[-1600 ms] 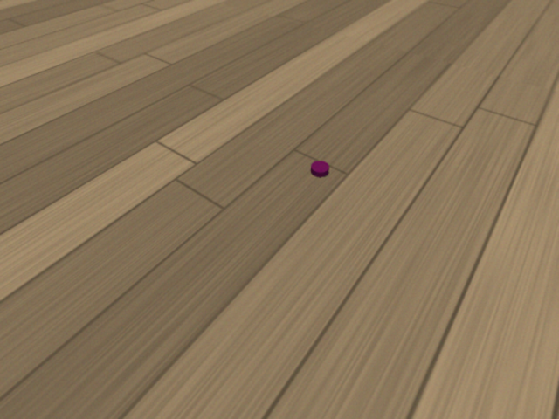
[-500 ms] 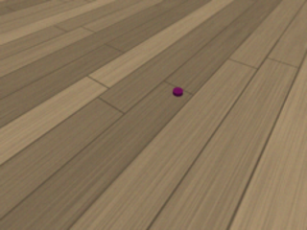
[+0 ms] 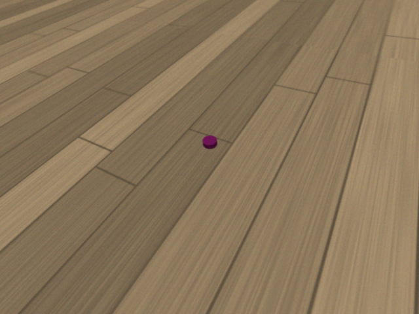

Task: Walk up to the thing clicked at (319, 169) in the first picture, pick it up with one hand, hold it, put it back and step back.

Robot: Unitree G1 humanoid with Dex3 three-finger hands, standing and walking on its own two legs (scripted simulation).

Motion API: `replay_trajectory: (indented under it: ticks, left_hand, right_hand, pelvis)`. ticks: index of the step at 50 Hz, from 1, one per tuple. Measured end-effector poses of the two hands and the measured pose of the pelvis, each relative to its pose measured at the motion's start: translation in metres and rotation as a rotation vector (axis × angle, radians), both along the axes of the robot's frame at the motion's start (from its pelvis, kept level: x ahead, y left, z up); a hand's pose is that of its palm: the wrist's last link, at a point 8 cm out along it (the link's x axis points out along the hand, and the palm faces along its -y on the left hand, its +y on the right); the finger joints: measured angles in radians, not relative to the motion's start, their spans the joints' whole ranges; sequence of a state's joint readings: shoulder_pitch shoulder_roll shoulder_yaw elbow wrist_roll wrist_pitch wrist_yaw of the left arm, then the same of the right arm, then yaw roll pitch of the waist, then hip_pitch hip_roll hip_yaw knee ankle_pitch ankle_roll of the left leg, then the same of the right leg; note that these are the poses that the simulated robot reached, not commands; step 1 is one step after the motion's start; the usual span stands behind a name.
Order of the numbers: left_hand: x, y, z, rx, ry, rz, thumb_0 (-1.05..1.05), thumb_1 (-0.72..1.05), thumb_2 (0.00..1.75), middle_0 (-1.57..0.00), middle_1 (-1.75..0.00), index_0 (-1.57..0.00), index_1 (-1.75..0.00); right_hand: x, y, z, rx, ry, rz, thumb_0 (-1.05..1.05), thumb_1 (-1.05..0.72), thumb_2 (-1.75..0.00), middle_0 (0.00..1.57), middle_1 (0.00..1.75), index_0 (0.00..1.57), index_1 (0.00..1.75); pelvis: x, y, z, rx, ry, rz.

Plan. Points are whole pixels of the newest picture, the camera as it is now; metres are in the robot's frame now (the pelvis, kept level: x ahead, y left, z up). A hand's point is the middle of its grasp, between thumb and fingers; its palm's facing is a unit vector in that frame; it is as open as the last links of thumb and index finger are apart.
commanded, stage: walk up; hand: left
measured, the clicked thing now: (209, 142) +1.34 +0.11 -0.74
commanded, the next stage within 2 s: none
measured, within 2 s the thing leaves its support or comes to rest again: neither
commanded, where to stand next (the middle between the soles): +0.92 -0.06 m, yaw -8 degrees
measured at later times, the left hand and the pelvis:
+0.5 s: hand (109, 240) +0.34 +0.31 -0.14, palm faces -0.17 -0.92 -0.34, open 7.4 cm; pelvis +0.24 +0.04 +0.01, yaw -6 degrees
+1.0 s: hand (154, 164) +0.57 +0.22 -0.11, palm faces -0.16 -0.91 -0.39, open 7.4 cm; pelvis +0.45 -0.03 +0.01, yaw -10 degrees
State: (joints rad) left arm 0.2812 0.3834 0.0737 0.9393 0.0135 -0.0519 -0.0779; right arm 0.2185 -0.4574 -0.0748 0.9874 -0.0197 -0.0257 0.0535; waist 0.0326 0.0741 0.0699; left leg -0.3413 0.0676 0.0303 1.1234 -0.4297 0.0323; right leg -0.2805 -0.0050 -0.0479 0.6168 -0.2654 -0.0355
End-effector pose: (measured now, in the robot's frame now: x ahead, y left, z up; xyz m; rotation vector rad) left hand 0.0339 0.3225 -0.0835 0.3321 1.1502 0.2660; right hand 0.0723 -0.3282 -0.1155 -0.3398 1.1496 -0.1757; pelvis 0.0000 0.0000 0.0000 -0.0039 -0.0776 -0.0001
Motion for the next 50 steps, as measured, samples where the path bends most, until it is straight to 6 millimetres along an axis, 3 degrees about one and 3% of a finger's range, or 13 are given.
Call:
replay_trajectory:
  ticks: [6,12,18,26,33,39,43,50]
  left_hand:
    - [0.026,-0.014,-0.004,-0.046,0.065,-0.014,0.0,0.9,0.9,-0.21,-0.31,-0.2,-0.3]
    - [0.088,-0.003,-0.017,-0.072,0.066,-0.055,0.01,0.9,0.9,-0.21,-0.31,-0.2,-0.3]
    - [0.18,0.025,-0.039,-0.062,0.066,-0.119,0.01,0.9,0.9,-0.2,-0.31,-0.2,-0.3]
    - [0.32,0.028,-0.012,-0.049,-0.031,-0.237,0.01,0.91,0.9,-0.2,-0.3,-0.2,-0.3]
    - [0.42,0.004,0.003,-0.034,-0.063,-0.312,0.0,0.91,0.9,-0.2,-0.3,-0.2,-0.3]
    - [0.502,-0.037,0.0,-0.008,-0.105,-0.34,0.0,0.91,0.9,-0.2,-0.3,-0.2,-0.3]
    - [0.53,-0.059,0.006,-0.015,-0.161,-0.318,0.0,0.91,0.9,-0.2,-0.3,-0.2,-0.3]
    - [0.534,-0.059,0.016,-0.011,-0.09,-0.255,0.0,0.9,0.9,-0.21,-0.31,-0.2,-0.3]
  right_hand:
    - [0.058,0.01,0.024,0.03,-0.069,0.021,0.01,-0.91,-0.9,0.2,0.29,0.21,0.3]
    - [0.107,0.014,0.034,-0.018,-0.04,0.011,0.01,-0.91,-0.9,0.21,0.29,0.21,0.3]
    - [0.165,0.031,0.037,-0.079,-0.105,-0.026,0.01,-0.91,-0.9,0.21,0.29,0.21,0.3]
    - [0.18,0.048,0.05,-0.049,-0.067,-0.142,0.0,-0.91,-0.9,0.21,0.3,0.21,0.3]
    - [0.197,0.037,0.031,-0.017,0.033,-0.203,0.01,-0.9,-0.9,0.21,0.3,0.21,0.3]
    - [0.24,0.008,-0.007,0.018,0.077,-0.237,0.01,-0.9,-0.9,0.21,0.3,0.21,0.3]
    - [0.29,0.001,-0.013,0.046,0.084,-0.2,0.01,-0.91,-0.9,0.2,0.29,0.21,0.3]
    - [0.387,-0.013,0.012,0.046,-0.032,-0.141,0.01,-0.91,-0.9,0.21,0.29,0.21,0.3]
  pelvis:
    - [0.048,-0.004,0.012,-0.012,0.009,-0.043]
    - [0.107,0.008,0.009,-0.038,0.032,-0.055]
    - [0.171,0.033,-0.006,-0.001,0.037,-0.084]
    - [0.244,0.037,0.014,-0.002,0.028,-0.113]
    - [0.307,0.025,0.012,0.02,0.026,-0.145]
    - [0.37,-0.004,-0.009,0.017,0.031,-0.155]
    - [0.399,-0.019,-0.006,0.019,0.018,-0.156]
    - [0.449,-0.026,0.012,0.012,0.019,-0.169]
